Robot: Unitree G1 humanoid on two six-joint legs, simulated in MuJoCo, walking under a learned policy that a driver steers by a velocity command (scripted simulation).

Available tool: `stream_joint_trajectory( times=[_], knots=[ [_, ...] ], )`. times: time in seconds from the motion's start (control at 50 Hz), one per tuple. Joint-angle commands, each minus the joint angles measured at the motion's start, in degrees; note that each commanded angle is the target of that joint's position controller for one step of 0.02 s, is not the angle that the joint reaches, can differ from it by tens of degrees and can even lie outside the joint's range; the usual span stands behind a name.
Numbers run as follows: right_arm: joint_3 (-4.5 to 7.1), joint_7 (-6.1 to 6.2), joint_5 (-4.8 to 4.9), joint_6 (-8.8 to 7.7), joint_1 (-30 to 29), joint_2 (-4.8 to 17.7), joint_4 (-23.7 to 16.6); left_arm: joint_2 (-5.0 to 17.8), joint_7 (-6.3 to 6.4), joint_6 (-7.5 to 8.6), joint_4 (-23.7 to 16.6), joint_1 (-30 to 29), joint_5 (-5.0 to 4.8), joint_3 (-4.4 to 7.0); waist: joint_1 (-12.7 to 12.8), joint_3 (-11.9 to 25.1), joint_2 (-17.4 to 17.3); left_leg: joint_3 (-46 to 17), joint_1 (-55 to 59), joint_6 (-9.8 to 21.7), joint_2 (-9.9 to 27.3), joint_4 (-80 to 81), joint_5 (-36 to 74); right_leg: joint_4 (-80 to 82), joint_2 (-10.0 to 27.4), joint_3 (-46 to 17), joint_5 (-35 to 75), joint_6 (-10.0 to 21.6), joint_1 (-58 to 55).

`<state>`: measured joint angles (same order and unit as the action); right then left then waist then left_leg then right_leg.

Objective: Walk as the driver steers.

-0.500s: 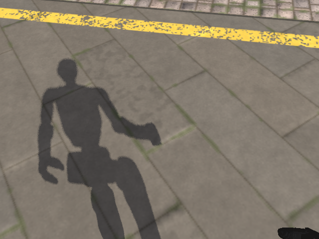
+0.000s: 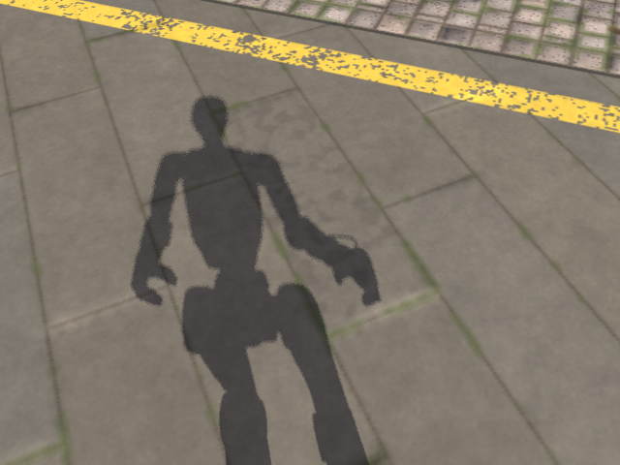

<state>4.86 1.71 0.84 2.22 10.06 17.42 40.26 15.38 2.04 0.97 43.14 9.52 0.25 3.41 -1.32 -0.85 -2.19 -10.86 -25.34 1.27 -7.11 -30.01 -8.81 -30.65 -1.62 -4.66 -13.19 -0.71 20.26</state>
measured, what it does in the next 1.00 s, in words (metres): steps on the spot, turning left: left foot, then right foot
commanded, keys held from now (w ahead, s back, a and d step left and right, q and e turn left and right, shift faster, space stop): q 0.90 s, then w+q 0.10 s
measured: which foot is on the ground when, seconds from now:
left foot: down 0.00-0.00, up 0.02-0.40, down 0.42-0.86, up 0.88-1.00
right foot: down 0.00-0.42, up 0.44-0.84, down 0.86-1.00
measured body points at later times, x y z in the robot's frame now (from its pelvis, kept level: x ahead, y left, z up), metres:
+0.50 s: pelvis +0.00 +0.03 +0.00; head +0.03 +0.06 +0.45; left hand +0.04 +0.35 -0.11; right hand +0.25 -0.18 -0.07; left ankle -0.02 +0.12 -0.73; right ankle +0.01 -0.12 -0.67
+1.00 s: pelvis +0.01 +0.01 +0.01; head +0.05 +0.00 +0.46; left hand -0.03 +0.32 -0.07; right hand +0.31 -0.14 -0.09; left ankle -0.07 +0.11 -0.66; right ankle +0.08 -0.08 -0.73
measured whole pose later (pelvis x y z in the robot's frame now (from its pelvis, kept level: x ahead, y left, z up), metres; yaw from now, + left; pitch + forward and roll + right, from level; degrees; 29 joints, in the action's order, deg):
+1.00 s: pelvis +0.01 +0.01 +0.01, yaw +36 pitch +2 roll +0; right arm 5.6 0.9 1.0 2.9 11.2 20.1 35.4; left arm 15.3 1.3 1.2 39.0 10.3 0.6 4.0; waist 0.0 -0.4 -3.0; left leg -5.9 -30.2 -2.0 -4.1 -61.7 -23.8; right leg -26.8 -0.3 0.2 -14.1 1.1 15.0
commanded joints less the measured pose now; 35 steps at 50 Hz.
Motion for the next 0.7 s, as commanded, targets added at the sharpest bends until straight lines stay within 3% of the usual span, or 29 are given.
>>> stream_joint_trajectory(
  times=[0.02,0.04,0.06,0.08,0.1,0.16,0.2,0.24,0.34,0.38,0.4,0.42,0.44,0.46,0.48,0.52,0.54,0.58,0.64,0.7],
  knots=[
    [1.31,-0.14,0.16,-1.36,-1.3,4.7,-7.3,14.1,-0.03,0.42,-3.1,4.4,3.46,3.95,1.1,5.4,19.9,3.5,-13.9,-0.5,-0.9,-18.8,-25.6,15.9,24.9,-26.1,9.2,14.8,-11.2],
    [2.62,-0.42,-0.55,-1.7,0.6,8.9,-5.8,10.5,0.23,0.76,-5.2,0.8,3.3,2.98,0.3,5.4,14.2,1.6,-13.0,-2.0,2.5,-29.2,-22.9,14.7,24.5,-23.0,12.7,15.5,-10.0],
    [3.19,-0.52,-0.14,-1.22,2.9,9.6,-4.0,8.1,0.48,0.87,-6.1,-2.3,2.21,2.38,-1.0,5.0,10.3,2.3,-12.5,-2.9,2.7,-33.3,-19.5,13.1,20.8,-16.4,14.4,12.7,-9.3],
    [3.05,-0.15,-0.2,-0.38,4.5,8.3,-2.7,7.0,0.57,0.82,-6.7,-3.9,1.14,2.01,-1.4,4.7,8.5,3.4,-12.7,-4.0,3.1,-36.9,-16.8,12.0,17.6,-11.7,14.8,10.6,-10.0],
    [2.71,-0.12,-0.3,0.25,4.8,7.1,-2.6,6.5,0.64,0.71,-6.7,-4.1,0.47,1.73,-0.8,3.6,8.5,3.9,-13.8,-5.1,3.5,-40.7,-14.9,11.7,16.9,-9.0,17.2,10.5,-10.0],
    [1.62,-0.52,0.55,0.66,0.7,4.6,-5.4,7.0,1.1,-0.14,-6.3,-1.2,0.86,1.74,1.5,2.5,10.3,7.6,-15.0,-7.0,5.4,-37.6,-11.2,12.1,15.0,-2.8,19.6,11.6,-12.3],
    [1.07,-0.9,0.5,0.53,-2.5,3.8,-7.5,8.2,1.44,-0.71,-5.8,1.4,0.88,2.28,3.6,3.4,11.4,8.4,-15.0,-7.8,7.0,-31.3,-11.2,11.6,16.4,-2.3,20.9,12.6,-16.6],
    [0.56,-1.61,0.3,0.42,-3.3,3.0,-8.7,9.9,1.33,-1.03,-5.9,1.6,0.65,2.98,4.2,4.8,12.2,9.9,-10.7,-7.6,8.4,-25.2,-12.6,10.9,17.7,-0.9,21.8,13.0,-17.0],
    [1.09,-2.83,0.46,0.88,-2.5,4.4,-10.0,12.0,0.07,-0.99,-5.8,0.7,-0.69,4.03,3.8,5.3,13.8,14.3,-0.1,-4.2,7.8,-11.7,-12.6,8.9,20.0,1.6,22.9,12.4,-14.6],
    [1.49,-3.19,0.46,1.02,0.6,4.1,-9.2,11.9,-0.12,-0.86,-5.6,-0.7,-1.89,4.12,1.3,5.5,13.1,16.0,6.4,-1.3,6.5,-0.2,-5.3,4.7,19.3,3.7,21.5,9.7,-13.1],
    [2.06,-2.86,0.29,0.98,3.1,5.0,-8.3,10.4,-0.27,-0.66,-4.6,1.2,-2.04,3.78,0.6,6.1,10.8,15.3,13.0,0.5,5.2,6.1,0.7,0.4,17.6,6.3,17.7,6.6,-9.8],
    [3.42,-2.16,0.35,0.77,5.5,9.3,-8.3,7.8,-0.57,-0.46,-4.3,3.5,-0.55,3.16,0.8,7.8,0.9,5.0,24.1,3.5,11.8,8.0,16.9,-11.1,13.5,11.6,5.7,1.4,0.4],
    [4.35,-1.35,-0.44,0.48,5.4,15.8,-10.0,3.8,-0.97,-0.26,-7.5,2.1,2.83,1.42,2.4,7.9,-17.6,-15.3,31.2,13.1,27.2,5.0,41.7,-28.5,5.5,12.8,-26.4,-4.0,18.6],
    [3.75,-2.12,-2.5,-0.84,7.6,13.6,-10.0,7.3,-0.52,0.12,-8.8,-3.8,1.42,2.39,-3.5,12.7,-12.4,-18.8,27.4,20.8,30.3,7.9,35.8,-37.4,3.3,3.3,-27.5,-4.1,21.0],
    [3.07,-2.35,-2.63,-1.81,5.4,12.2,-9.5,9.2,-0.23,-0.14,-8.7,-5.3,-0.2,2.99,-2.2,9.1,-7.8,-13.7,24.8,18.4,26.7,8.8,29.3,-40.3,4.2,1.6,-22.9,-3.4,21.6],
    [2.05,-1.53,-0.32,-1.91,-0.5,8.9,-9.8,9.2,0.7,-0.89,-7.0,-3.9,0.26,3.39,0.7,6.0,-4.3,-8.1,20.5,12.7,21.1,8.8,21.6,-37.3,5.1,0.6,-14.2,-3.2,21.3],
    [1.77,-1.18,-0.05,-1.58,-2.3,8.7,-10.1,9.2,0.8,-1.06,-6.8,-2.6,0.65,3.51,1.9,5.8,-4.7,-6.7,17.4,12.1,19.6,9.1,21.8,-36.8,4.4,0.8,-11.3,-3.6,18.4],
    [1.6,-0.66,-0.69,-1.25,-2.6,8.6,-10.2,8.0,0.45,-0.83,-6.3,-1.0,0.47,3.25,2.6,7.1,-5.0,-6.0,16.0,12.1,18.1,9.4,20.5,-34.7,2.9,1.4,-7.7,-4.0,15.5],
    [1.86,-0.05,-0.45,-1.09,-1.3,9.2,-9.7,6.3,0.22,-0.53,-6.7,-2.6,0.19,2.47,1.5,7.1,-5.2,-7.6,16.9,11.9,17.2,9.0,15.2,-24.7,2.0,0.8,-6.0,-4.3,14.1],
    [2.29,0.02,-0.44,-0.71,-1.2,10.3,-9.8,6.1,-0.34,-0.19,-7.2,-4.0,0.04,2.17,0.6,6.5,-6.4,-10.8,14.7,12.0,16.9,8.8,8.6,-17.1,0.9,0.3,-6.5,-4.0,10.1]
  ],
)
